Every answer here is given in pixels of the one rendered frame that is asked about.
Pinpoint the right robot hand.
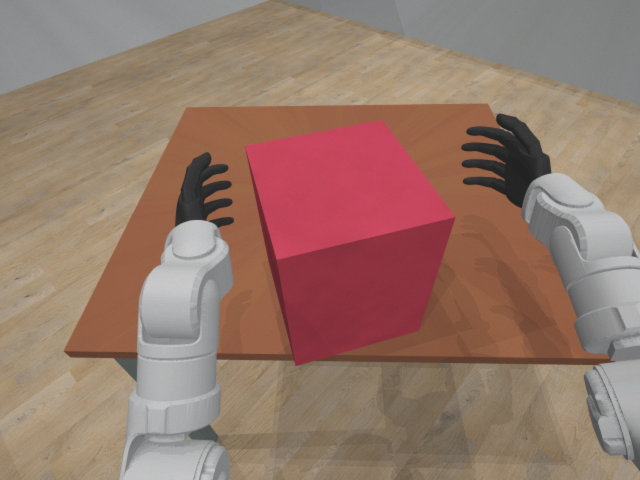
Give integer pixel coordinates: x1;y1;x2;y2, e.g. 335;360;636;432
461;114;551;208

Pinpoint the carton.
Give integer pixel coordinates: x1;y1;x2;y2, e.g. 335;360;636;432
245;120;456;366

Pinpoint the table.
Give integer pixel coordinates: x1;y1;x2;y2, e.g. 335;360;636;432
64;103;615;442

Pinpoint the left robot forearm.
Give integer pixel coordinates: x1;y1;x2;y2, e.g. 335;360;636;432
119;220;234;480

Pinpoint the left robot upper arm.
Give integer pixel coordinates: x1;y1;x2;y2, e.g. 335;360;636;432
123;439;230;480

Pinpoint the right robot forearm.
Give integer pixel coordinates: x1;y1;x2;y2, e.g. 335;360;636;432
521;173;640;361

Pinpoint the right robot upper arm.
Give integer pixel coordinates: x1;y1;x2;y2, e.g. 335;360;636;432
584;359;640;471

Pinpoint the left robot hand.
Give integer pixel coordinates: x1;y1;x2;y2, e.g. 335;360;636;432
175;152;234;228

